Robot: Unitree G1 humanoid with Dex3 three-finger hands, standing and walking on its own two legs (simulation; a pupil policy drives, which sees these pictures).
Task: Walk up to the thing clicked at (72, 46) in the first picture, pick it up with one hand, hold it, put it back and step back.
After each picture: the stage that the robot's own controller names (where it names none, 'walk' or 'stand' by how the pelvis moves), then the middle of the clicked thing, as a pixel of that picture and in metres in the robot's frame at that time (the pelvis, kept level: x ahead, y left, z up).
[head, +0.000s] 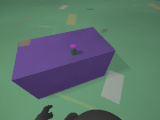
stand; (73, 49) +0.71 +0.24 -0.11
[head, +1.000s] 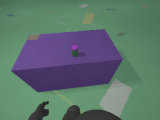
rise first; (74, 51) +0.66 +0.23 -0.09
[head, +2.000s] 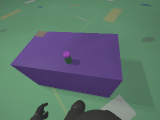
rise first; (67, 57) +0.53 +0.29 -0.09
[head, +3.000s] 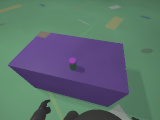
stand; (72, 64) +0.48 +0.19 -0.09
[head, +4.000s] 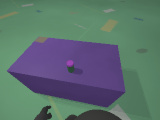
stand; (70, 66) +0.48 +0.21 -0.11
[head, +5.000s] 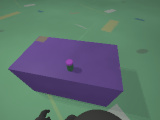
stand; (69, 65) +0.50 +0.23 -0.12
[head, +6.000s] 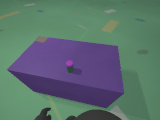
stand; (70, 66) +0.48 +0.22 -0.12
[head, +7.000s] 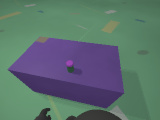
stand; (70, 66) +0.49 +0.22 -0.12
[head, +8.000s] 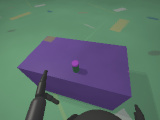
rise first; (75, 66) +0.48 +0.20 -0.11
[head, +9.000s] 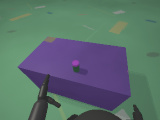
go down; (75, 66) +0.49 +0.20 -0.11
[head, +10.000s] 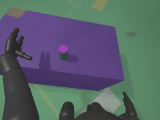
go down; (63, 53) +0.50 +0.18 -0.05
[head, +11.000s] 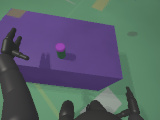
approach; (60, 51) +0.51 +0.19 -0.04
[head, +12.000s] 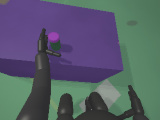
close in; (55, 42) +0.53 +0.20 +0.00
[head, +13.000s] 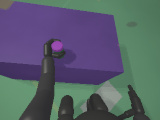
lift; (58, 50) +0.48 +0.18 +0.00
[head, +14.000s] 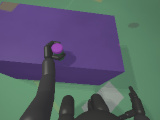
lift; (58, 52) +0.47 +0.18 +0.00
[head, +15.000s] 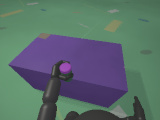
hold; (66, 72) +0.31 +0.17 +0.08
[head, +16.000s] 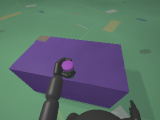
hold; (68, 69) +0.32 +0.16 +0.09
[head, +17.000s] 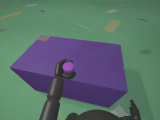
crouch; (69, 71) +0.33 +0.16 +0.07
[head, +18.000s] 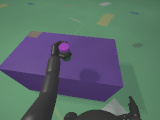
crouch; (65, 52) +0.45 +0.18 +0.10
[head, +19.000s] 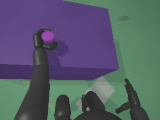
lower; (49, 41) +0.53 +0.19 -0.01
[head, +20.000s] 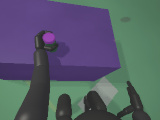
lower; (50, 43) +0.52 +0.19 +0.01
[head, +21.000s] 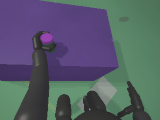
lower; (48, 43) +0.52 +0.20 +0.01
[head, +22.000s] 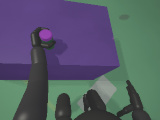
lower; (47, 40) +0.54 +0.20 +0.01
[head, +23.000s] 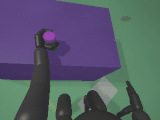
loosen; (51, 41) +0.53 +0.19 +0.01
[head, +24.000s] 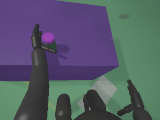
withdraw; (50, 42) +0.52 +0.18 +0.01
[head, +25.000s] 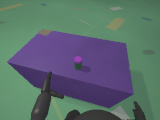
sink last; (77, 63) +0.48 +0.15 -0.06
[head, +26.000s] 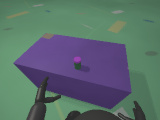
stand; (77, 63) +0.51 +0.17 -0.06
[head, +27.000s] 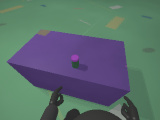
stand; (75, 61) +0.50 +0.17 -0.06
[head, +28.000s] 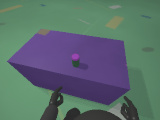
stand; (75, 60) +0.51 +0.17 -0.06
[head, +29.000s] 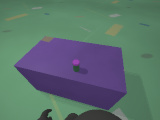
stand; (76, 65) +0.51 +0.17 -0.10
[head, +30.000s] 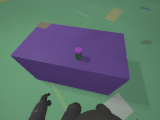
walk; (78, 53) +0.57 +0.14 -0.08
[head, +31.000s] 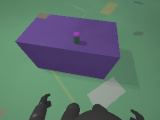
walk; (76, 38) +0.76 +0.20 -0.10
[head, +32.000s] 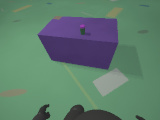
stand; (82, 29) +1.06 +0.23 -0.10
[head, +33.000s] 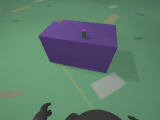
stand; (83, 33) +1.07 +0.19 -0.11
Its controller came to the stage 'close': yes
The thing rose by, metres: 0.20
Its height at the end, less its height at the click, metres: +0.00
